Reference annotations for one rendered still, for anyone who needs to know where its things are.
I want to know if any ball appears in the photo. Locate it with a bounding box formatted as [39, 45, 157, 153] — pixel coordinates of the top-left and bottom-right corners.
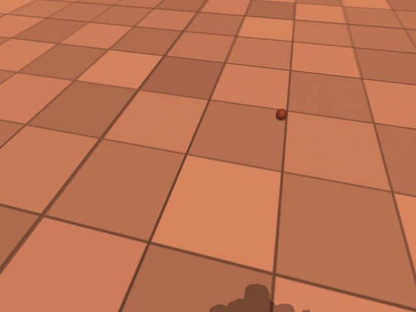
[276, 109, 287, 120]

